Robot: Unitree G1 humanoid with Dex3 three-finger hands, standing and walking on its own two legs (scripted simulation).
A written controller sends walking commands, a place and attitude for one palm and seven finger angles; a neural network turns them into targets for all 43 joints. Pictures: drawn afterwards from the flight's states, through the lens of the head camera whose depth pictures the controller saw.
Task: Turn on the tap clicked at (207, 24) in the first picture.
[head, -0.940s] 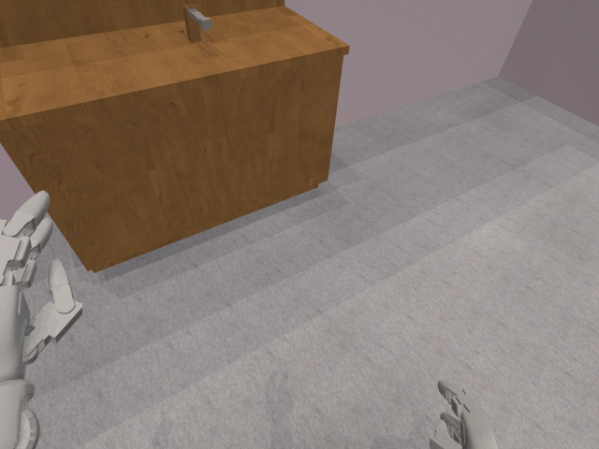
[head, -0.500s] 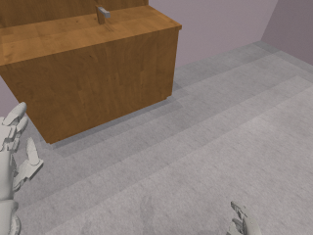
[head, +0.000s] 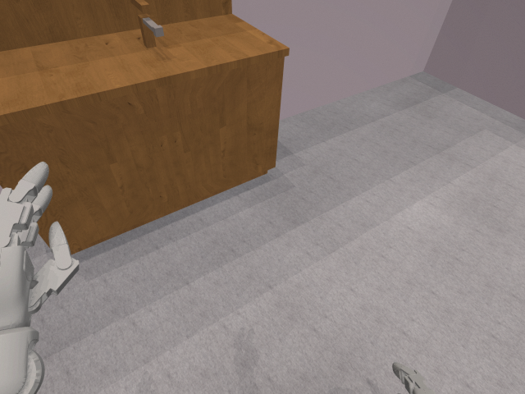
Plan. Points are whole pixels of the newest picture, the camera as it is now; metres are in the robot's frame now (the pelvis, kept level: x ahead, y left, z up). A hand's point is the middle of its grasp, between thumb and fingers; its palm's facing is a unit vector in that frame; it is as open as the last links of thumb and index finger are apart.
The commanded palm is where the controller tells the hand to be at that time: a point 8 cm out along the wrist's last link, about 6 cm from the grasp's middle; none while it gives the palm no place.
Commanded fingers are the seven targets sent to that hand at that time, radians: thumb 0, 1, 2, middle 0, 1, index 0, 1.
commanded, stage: walk to a spot facing it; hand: left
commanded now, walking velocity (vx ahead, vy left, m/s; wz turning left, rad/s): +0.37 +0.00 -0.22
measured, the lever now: (158, 31) +1.18 +0.42 +0.07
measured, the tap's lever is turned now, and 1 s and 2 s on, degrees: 0 0 0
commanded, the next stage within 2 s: turn to face it in 1.38 s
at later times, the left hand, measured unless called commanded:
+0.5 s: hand (183, 153) +0.41 +0.15 +0.17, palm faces +0.24 -0.82 -0.52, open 7.4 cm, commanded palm +0.35 +0.20 +0.19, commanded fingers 0.00 0.90 0.90 -0.20 -0.30 -0.20 -0.30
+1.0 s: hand (203, 94) +0.58 +0.15 +0.18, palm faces +0.33 -0.89 -0.32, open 7.5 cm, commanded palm +0.51 +0.19 +0.19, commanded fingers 0.00 0.90 0.90 -0.20 -0.30 -0.20 -0.30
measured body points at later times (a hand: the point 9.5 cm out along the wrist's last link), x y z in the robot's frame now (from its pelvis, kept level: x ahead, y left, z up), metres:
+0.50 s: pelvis +0.15 -0.05 -0.01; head +0.18 -0.06 +0.44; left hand +0.39 +0.19 +0.20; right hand +0.25 -0.28 -0.12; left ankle +0.06 +0.12 -0.71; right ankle +0.21 -0.15 -0.73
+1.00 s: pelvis +0.31 -0.07 -0.01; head +0.33 -0.05 +0.44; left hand +0.55 +0.19 +0.20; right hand +0.46 -0.32 -0.08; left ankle +0.39 +0.03 -0.73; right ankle +0.22 -0.16 -0.67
